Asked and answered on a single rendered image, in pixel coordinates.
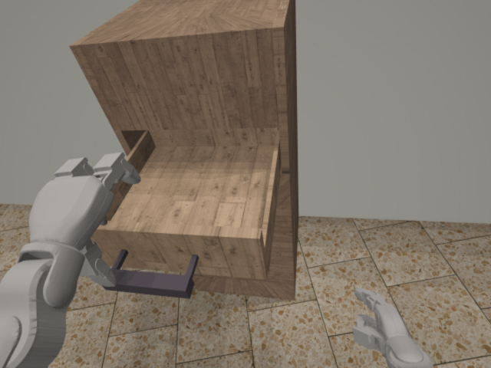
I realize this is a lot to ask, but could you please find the drawer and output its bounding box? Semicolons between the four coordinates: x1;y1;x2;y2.
91;128;281;280

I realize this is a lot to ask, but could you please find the left robot hand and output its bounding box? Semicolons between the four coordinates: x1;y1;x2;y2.
28;153;141;287

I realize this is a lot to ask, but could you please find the robot left forearm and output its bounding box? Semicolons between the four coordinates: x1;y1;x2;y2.
0;241;85;368

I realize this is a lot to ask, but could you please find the right robot hand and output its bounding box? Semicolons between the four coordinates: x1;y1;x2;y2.
352;287;410;356

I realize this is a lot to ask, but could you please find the cabinet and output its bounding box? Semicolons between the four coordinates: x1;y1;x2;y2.
69;0;298;301

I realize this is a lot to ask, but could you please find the robot right forearm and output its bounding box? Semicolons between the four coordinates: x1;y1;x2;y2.
384;336;433;368

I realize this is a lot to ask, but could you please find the handle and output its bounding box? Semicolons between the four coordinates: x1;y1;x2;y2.
101;249;199;299

